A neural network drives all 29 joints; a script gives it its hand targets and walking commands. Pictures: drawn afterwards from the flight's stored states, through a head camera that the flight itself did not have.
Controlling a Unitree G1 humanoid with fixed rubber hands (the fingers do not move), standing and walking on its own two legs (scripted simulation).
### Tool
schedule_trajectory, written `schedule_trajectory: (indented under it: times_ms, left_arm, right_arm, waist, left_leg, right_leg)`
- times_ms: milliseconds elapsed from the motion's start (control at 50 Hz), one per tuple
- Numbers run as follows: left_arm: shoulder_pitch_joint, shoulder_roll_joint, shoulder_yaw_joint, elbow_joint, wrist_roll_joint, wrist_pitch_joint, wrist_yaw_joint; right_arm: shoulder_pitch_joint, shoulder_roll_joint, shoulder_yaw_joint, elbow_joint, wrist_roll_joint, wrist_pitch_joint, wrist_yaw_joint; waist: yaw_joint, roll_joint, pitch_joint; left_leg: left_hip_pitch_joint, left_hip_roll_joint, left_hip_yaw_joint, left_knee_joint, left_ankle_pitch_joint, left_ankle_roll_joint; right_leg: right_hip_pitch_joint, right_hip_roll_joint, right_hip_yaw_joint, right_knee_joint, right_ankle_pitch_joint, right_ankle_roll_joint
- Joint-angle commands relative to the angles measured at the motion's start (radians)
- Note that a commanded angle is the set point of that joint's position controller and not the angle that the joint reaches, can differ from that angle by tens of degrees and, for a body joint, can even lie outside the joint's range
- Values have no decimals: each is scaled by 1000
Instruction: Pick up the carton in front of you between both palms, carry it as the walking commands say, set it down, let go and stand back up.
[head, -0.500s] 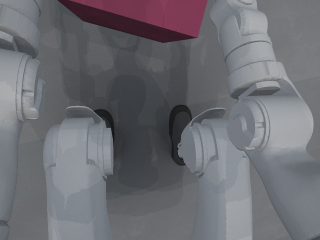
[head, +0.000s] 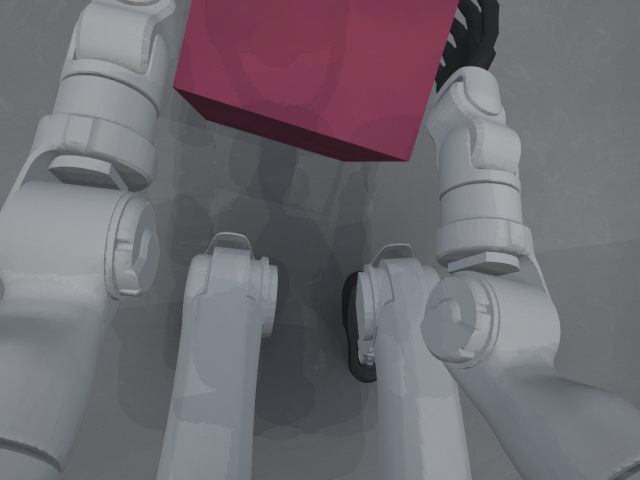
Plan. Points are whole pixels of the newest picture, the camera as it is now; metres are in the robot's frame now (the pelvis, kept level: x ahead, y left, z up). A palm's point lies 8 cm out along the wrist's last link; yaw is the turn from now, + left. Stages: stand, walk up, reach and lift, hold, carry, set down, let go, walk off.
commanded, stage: reach and lift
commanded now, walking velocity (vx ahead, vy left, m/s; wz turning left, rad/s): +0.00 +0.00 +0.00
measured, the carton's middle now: (308, 48) +0.54 +0.05 -0.17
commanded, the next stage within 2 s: none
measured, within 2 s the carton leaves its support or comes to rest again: neither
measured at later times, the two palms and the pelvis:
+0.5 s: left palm out of the picture +0.49 +0.19 +0.05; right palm (583, 57) +0.49 -0.11 +0.05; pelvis +0.01 -0.01 +0.12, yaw +4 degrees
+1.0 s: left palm out of the picture +0.43 +0.18 +0.22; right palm out of the picture +0.44 -0.13 +0.22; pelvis +0.06 -0.02 +0.26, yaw +5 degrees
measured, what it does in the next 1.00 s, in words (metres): rises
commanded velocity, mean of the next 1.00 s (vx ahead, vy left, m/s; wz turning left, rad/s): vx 0.00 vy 0.00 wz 0.00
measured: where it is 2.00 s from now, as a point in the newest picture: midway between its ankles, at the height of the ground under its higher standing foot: (293, 344)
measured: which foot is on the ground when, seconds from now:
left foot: down 0.00-1.00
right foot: down 0.00-1.00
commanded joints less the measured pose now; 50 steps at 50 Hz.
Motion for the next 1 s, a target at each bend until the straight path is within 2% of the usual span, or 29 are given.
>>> schedule_trajectory:
  times_ms: [0,20,40,60,80,100,120,180,200,220,320,380,400,420,440,460,560,600,620,640,660,680,760,820,860,900,920,960,980]
  left_arm:
    - [-341,-1203,-124,-115,13,-5,-254]
    - [-387,-1121,-98,-83,37,-8,-248]
    - [-223,-1208,-50,53,72,1,-245]
    - [-392,-1159,-125,-180,24,-39,-240]
    - [-405,-1141,-90,-134,54,-35,-242]
    - [-414,-1195,-152,-166,20,-38,-229]
    - [-350,-1160,-92,-105,38,-30,-215]
    - [-270,-1203,-85,-74,64,-19,-211]
    - [-363,-1215,-154,-243,25,-30,-210]
    - [-303,-1255,-118,-136,30,-21,-207]
    - [-279,-1304,-183,-187,2,16,-233]
    - [-187,-1358,-193,-241,21,3,-244]
    - [-213,-1332,-170,-225,2,4,-243]
    - [-184,-1299,-234,-274,-13,1,-239]
    - [-190,-1303,-251,-324,13,-4,-235]
    - [-206,-1344,-273,-379,-49,-12,-234]
    - [-119,-1391,-313,-388,-70,-3,-230]
    - [-79,-1344,-280,-312,-36,4,-232]
    - [20,-1399,-220,-188,-1,29,-228]
    - [30,-1378,-211,-210,3,23,-232]
    - [97,-1378,-172,-169,55,34,-242]
    - [163,-1396,-172,-204,58,12,-252]
    - [101,-1409,-308,-322,-20,-38,-238]
    - [175,-1389,-347,-428,-18,-77,-234]
    - [233,-1354,-329,-393,-12,-67,-225]
    - [302,-1389,-303,-327,24,-56,-227]
    - [275,-1394,-298,-354,19,-66,-232]
    - [268,-1352,-284,-375,42,-64,-225]
    - [240,-1377,-288,-324,19,-64,-218]
  right_arm:
    - [-657,856,376,-22,-48,57,304]
    - [-593,870,331,92,-98,62,303]
    - [-702,822,341,-54,-52,22,306]
    - [-675,814,390,-78,-68,22,307]
    - [-667,856,354,40,-80,42,317]
    - [-631,866,387,52,-82,41,304]
    - [-654,847,389,38,-62,40,308]
    - [-799,916,531,-126,-19,38,318]
    - [-675,920,482,-87,-36,48,322]
    - [-634,995,530,-46,-22,63,326]
    - [-498,1005,543,11,-18,89,329]
    - [-464,1058,580,-65,-34,84,342]
    - [-560,1041,620,-99,-7,81,339]
    - [-407,1020,608,-34,-47,83,327]
    - [-447,1056,612,-71,8,69,330]
    - [-393,1069,673,-101,19,78,327]
    - [-340,1082,704,-56,20,85,333]
    - [-252,1141,707,-16,-1,91,333]
    - [-262,1069,685,-65,14,81,339]
    - [-218,1069,691,-47,-25,97,345]
    - [-194,1040,611,-5,-43,90,350]
    - [-192,1117,690,-83,-26,87,346]
    - [-46,1152,714,-15,-10,51,340]
    - [21,1216,789,-105,36,27,340]
    - [118,1160,739,13,-20,39,341]
    - [115,1117,729,-75,-46,26,331]
    - [151,1081,714,2,-86,38,330]
    - [88,1125,693,34,-51,32,344]
    - [85,1092,657,-4,-58,25,346]
  waist:
    - [-27,268,-1144]
    - [-36,229,-1030]
    - [-20,318,-1037]
    - [-23,266,-1085]
    - [4,218,-1111]
    - [-75,281,-1208]
    - [11,253,-1150]
    - [41,145,-1300]
    - [15,195,-1357]
    - [41,123,-1320]
    - [-6,174,-1256]
    - [46,127,-1333]
    - [36,124,-1343]
    - [-42,116,-1324]
    - [67,197,-1359]
    - [-9,117,-1421]
    - [24,182,-1366]
    - [30,57,-1262]
    - [42,172,-1185]
    - [-18,78,-1100]
    - [33,163,-1080]
    - [40,52,-1136]
    - [11,115,-1162]
    - [80,92,-1201]
    - [20,90,-1018]
    - [26,150,-954]
    - [-21,85,-911]
    - [100,128,-878]
    - [-48,91,-811]
  left_leg:
    - [755,-46,125,-385,259,25]
    - [700,-40,90,-394,180,27]
    - [765,-42,98,-400,239,20]
    - [735,-43,91,-383,300,13]
    - [774,-45,103,-416,267,24]
    - [843,-48,109,-425,256,2]
    - [819,-48,93,-467,232,14]
    - [904,-64,109,-488,271,30]
    - [910,-75,122,-498,297,8]
    - [907,-72,125,-529,267,24]
    - [948,-73,140,-606,221,5]
    - [965,-74,151,-616,296,22]
    - [1016,-68,134,-625,302,18]
    - [986,-74,126,-648,334,7]
    - [1026,-82,149,-648,359,8]
    - [1118,-77,128,-649,377,6]
    - [1143,-83,139,-730,369,-13]
    - [1131,-86,124,-768,328,9]
    - [1133,-83,143,-785,279,0]
    - [1125,-76,109,-844,286,11]
    - [1088,-83,124,-843,292,8]
    - [1178,-76,107,-853,358,23]
    - [1296,-71,84,-906,486,4]
    - [1415,-73,78,-955,558,18]
    - [1433,-68,52,-1021,470,22]
    - [1481,-62,67,-1085,411,16]
    - [1483,-61,43,-1107,384,23]
    - [1461,-64,61,-1154,337,23]
    - [1535,-49,29,-1181,248,28]
  right_leg:
    - [390,77,-201,-259,203,-94]
    - [317,62,-205,-254,178,-82]
    - [309,74,-193,-286,197,-95]
    - [320,60,-183,-278,209,-89]
    - [388,76,-178,-322,192,-81]
    - [420,70,-178,-327,218,-96]
    - [355,67,-188,-327,185,-86]
    - [491,65,-177,-399,158,-65]
    - [534,62,-161,-414,211,-73]
    - [524,72,-179,-405,206,-55]
    - [601,80,-176,-514,147,-69]
    - [680,68,-151,-546,225,-57]
    - [673,68,-156,-562,208,-61]
    - [697,70,-175,-561,264,-51]
    - [735,75,-133,-574,299,-65]
    - [827,81,-141,-606,296,-59]
    - [911,80,-121,-667,289,-69]
    - [907,77,-105,-727,257,-61]
    - [902,59,-77,-745,231,-70]
    - [919,68,-121,-780,243,-59]
    - [949,50,-72,-809,262,-65]
    - [1009,54,-74,-854,288,-42]
    - [1080,60,-64,-866,435,-65]
    - [1177,59,-30,-937,492,-45]
    - [1163,55,-35,-991,398,-74]
    - [1176,45,-22,-1051,333,-76]
    - [1170,42,-46,-1083,301,-84]
    - [1259,33,-5,-1101,292,-94]
    - [1225,33,-17,-1127,212,-105]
